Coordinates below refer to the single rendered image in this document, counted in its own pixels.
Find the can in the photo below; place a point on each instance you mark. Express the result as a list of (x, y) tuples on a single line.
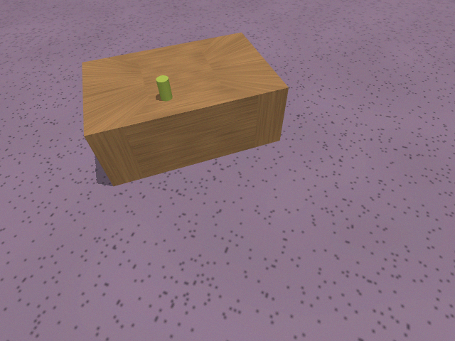
[(164, 88)]

